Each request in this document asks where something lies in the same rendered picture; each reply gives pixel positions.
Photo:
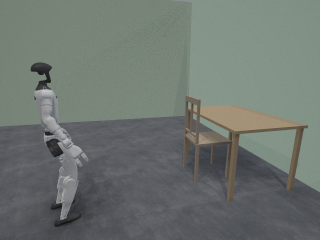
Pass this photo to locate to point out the right robot shin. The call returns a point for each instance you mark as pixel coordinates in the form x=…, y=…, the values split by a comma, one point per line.
x=68, y=194

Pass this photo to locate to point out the chair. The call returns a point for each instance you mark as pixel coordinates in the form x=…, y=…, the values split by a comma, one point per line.
x=201, y=139

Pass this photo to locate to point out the table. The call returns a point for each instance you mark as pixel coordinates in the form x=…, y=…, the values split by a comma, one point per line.
x=239, y=120

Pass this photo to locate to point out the robot right hand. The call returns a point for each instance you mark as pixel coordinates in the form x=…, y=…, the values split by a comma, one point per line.
x=74, y=152

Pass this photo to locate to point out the robot right upper arm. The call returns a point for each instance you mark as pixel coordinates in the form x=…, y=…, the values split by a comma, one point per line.
x=46, y=98

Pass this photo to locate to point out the right robot forearm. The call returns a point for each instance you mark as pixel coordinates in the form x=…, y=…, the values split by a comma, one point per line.
x=57, y=132

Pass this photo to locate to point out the robot left hand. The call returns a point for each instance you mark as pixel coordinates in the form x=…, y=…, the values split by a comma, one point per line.
x=65, y=132

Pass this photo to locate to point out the humanoid robot head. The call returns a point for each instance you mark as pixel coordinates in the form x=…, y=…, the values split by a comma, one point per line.
x=42, y=68

